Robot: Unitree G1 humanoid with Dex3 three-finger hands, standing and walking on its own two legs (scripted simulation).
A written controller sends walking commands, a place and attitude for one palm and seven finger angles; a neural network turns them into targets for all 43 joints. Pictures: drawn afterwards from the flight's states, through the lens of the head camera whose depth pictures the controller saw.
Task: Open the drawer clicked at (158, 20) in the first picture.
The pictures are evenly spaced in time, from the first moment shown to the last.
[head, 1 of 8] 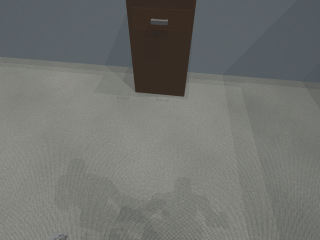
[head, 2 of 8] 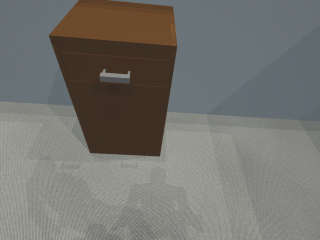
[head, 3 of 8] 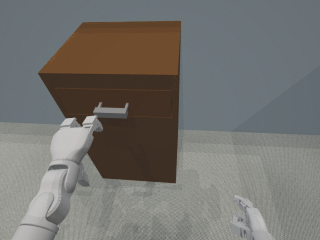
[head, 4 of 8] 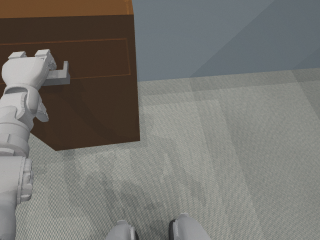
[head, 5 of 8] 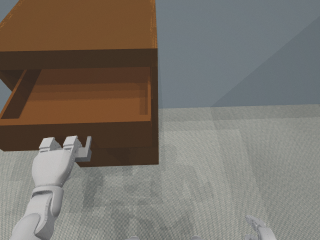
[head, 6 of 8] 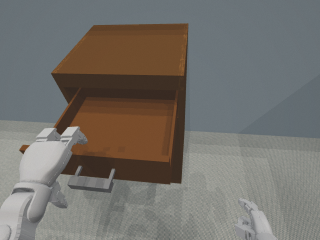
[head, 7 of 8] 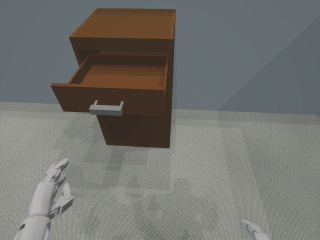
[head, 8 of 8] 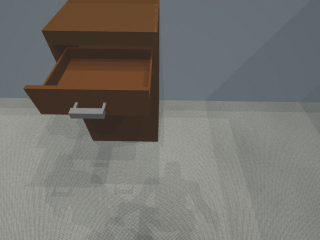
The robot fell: no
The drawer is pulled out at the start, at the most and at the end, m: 0.00 0.30 0.30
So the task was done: yes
